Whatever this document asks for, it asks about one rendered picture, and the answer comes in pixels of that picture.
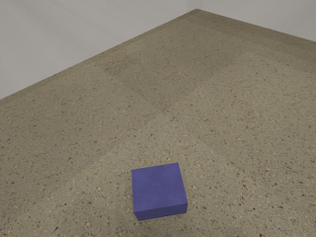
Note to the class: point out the carton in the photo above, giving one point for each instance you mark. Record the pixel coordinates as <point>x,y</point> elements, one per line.
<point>158,191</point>

